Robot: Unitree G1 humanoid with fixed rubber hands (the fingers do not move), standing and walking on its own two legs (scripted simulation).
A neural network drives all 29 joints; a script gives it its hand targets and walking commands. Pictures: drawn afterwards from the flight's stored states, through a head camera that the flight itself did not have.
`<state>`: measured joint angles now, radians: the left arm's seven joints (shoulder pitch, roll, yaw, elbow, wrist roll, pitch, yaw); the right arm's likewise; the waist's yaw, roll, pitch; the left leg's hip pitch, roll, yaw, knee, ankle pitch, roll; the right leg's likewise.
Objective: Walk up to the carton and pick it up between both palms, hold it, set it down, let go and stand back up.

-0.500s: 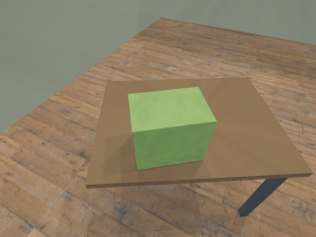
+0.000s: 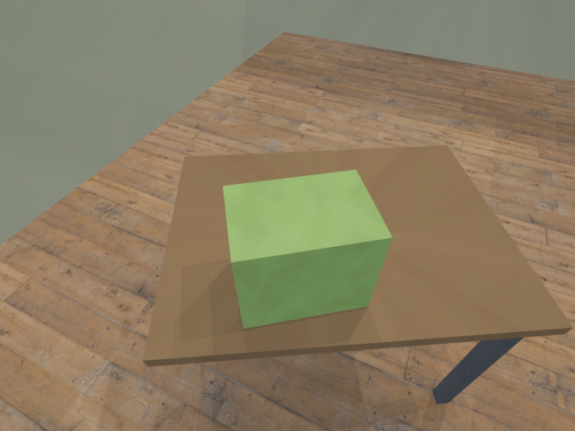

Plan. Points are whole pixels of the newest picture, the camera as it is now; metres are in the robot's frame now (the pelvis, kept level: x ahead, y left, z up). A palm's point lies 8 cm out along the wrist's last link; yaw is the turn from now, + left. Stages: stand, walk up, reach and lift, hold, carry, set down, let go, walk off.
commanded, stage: stand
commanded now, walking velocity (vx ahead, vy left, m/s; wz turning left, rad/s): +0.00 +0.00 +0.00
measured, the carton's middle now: (299, 249) +0.46 -0.02 -0.06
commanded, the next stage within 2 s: none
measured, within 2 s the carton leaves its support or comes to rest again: neither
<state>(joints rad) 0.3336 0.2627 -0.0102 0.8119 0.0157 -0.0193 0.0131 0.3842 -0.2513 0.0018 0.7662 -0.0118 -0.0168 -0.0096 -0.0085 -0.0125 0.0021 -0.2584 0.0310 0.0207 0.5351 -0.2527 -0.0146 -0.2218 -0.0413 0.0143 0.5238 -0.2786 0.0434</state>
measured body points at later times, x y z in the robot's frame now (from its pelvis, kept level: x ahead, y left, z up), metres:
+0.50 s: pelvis +0.01 +0.00 +0.00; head +0.00 +0.01 +0.45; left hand +0.05 +0.26 -0.13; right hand +0.06 -0.26 -0.12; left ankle +0.02 +0.13 -0.73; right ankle +0.00 -0.15 -0.73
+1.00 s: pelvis +0.00 +0.00 +0.00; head -0.01 +0.00 +0.45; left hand +0.02 +0.25 -0.14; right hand +0.03 -0.26 -0.13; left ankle +0.02 +0.13 -0.73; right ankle +0.00 -0.15 -0.73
